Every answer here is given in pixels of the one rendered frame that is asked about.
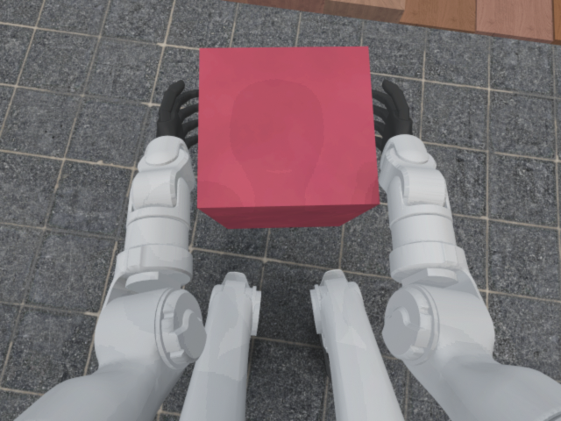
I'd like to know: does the left robot thigh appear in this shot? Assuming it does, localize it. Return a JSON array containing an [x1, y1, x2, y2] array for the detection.
[[179, 280, 261, 421]]

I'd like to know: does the left robot hand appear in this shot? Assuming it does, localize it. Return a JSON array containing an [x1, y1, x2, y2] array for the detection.
[[156, 80, 199, 149]]

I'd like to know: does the right robot foot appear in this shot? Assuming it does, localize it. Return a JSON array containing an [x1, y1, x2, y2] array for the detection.
[[314, 320, 331, 379]]

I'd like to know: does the robot left upper arm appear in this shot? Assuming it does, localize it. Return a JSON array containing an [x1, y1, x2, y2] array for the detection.
[[13, 287, 207, 421]]

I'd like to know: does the robot right forearm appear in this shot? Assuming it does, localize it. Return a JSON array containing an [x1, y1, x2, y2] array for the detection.
[[378, 134, 494, 325]]

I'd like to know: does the robot left forearm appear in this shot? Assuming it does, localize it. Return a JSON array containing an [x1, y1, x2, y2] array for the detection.
[[95, 136, 195, 357]]

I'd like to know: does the robot right upper arm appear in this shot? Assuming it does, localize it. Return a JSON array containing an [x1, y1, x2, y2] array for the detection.
[[382, 284, 561, 421]]

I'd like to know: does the right robot hand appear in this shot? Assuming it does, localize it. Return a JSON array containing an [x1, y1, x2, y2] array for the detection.
[[372, 79, 413, 154]]

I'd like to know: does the carton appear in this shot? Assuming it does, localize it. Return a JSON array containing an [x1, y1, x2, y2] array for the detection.
[[197, 46, 380, 229]]

